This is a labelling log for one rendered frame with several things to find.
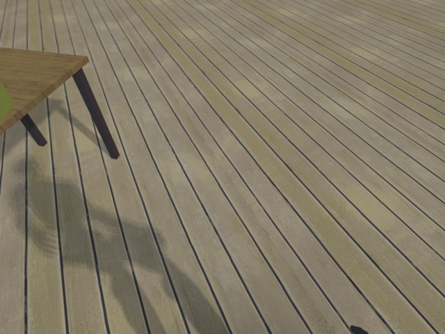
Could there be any carton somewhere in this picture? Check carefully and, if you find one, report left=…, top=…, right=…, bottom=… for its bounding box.
left=0, top=82, right=15, bottom=122

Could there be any table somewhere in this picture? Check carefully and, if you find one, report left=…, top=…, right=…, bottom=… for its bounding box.
left=0, top=47, right=120, bottom=159

